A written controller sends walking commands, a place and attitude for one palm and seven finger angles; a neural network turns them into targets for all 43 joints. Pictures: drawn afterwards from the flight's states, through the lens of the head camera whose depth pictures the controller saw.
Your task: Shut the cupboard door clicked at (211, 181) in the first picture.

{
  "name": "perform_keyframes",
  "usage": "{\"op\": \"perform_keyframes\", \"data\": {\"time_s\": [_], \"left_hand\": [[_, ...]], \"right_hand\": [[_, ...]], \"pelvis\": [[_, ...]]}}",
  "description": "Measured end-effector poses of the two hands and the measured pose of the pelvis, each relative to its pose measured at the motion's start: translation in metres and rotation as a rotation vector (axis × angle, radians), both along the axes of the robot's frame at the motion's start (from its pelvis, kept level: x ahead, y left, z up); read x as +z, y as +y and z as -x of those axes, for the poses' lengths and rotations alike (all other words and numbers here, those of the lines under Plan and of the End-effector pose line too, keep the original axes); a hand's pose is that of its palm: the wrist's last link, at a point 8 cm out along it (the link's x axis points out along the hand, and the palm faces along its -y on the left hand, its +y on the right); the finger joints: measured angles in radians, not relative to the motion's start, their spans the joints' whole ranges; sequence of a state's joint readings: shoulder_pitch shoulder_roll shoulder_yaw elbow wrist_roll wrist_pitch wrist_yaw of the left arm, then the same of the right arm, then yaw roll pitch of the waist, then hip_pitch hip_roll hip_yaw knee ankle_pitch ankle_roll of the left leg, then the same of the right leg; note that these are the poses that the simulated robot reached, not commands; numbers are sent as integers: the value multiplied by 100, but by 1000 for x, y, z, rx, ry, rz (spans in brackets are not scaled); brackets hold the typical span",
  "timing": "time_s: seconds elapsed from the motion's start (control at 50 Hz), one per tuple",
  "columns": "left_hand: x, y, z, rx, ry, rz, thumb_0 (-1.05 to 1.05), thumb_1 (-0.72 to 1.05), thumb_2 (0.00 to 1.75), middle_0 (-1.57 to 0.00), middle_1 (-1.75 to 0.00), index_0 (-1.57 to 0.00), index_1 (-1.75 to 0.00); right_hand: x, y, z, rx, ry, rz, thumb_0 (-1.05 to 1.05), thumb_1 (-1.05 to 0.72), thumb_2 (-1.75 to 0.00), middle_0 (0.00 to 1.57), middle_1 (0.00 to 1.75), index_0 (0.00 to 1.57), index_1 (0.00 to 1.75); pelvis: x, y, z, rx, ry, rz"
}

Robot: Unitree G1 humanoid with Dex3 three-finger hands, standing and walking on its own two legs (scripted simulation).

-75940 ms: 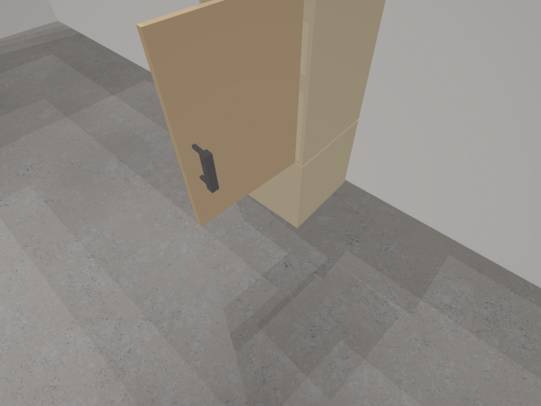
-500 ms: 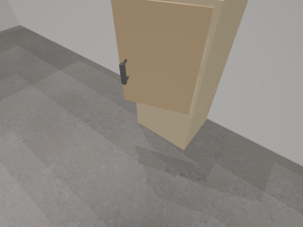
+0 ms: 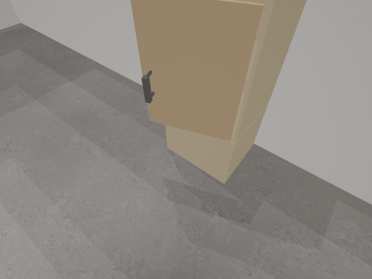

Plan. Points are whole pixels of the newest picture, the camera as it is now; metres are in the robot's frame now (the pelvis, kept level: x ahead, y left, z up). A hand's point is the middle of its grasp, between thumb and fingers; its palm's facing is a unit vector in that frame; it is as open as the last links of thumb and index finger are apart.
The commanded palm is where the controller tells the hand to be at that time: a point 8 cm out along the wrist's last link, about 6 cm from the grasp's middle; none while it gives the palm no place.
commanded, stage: look to check the result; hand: left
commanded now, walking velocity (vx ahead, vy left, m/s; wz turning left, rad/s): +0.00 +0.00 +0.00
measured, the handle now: (149, 86) +0.85 +0.20 -0.11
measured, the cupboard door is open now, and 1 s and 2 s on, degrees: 19 19 19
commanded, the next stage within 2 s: turn to face it in 0.10 s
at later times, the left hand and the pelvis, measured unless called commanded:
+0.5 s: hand out of the picture +0.00 +0.18 -0.18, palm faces -0.02 -0.98 -0.20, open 7.4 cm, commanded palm none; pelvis +0.01 +0.00 -0.01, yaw -4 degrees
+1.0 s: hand out of the picture +0.04 +0.17 -0.17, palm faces -0.13 -0.96 -0.25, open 7.4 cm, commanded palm none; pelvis -0.01 -0.01 +0.00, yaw -12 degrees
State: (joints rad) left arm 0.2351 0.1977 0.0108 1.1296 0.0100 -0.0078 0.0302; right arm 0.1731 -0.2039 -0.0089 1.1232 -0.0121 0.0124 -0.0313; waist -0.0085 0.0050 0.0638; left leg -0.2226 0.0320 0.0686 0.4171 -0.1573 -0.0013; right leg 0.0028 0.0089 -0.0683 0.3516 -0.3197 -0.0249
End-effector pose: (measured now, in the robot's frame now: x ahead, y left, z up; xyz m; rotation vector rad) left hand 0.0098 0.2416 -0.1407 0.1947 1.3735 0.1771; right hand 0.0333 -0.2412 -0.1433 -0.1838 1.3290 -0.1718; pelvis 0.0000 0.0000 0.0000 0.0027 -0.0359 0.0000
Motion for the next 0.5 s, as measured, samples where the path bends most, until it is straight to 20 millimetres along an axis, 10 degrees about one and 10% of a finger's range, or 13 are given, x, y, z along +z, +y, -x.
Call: {"op": "perform_keyframes", "data": {"time_s": [0.24,0.5], "left_hand": [[-3,-8,3,12,22,17,0,91,90,-20,-30,-20,-30],[-11,-13,11,-14,94,41,0,91,90,-20,-30,-20,-30]], "right_hand": [[1,1,-8,0,-1,1,0,-91,-89,20,30,20,30],[-7,11,25,-103,47,-4,0,-91,-89,20,30,20,30]], "pelvis": [[0,-1,-8,-4,-1,-3],[-6,3,-5,-74,4,5]]}}
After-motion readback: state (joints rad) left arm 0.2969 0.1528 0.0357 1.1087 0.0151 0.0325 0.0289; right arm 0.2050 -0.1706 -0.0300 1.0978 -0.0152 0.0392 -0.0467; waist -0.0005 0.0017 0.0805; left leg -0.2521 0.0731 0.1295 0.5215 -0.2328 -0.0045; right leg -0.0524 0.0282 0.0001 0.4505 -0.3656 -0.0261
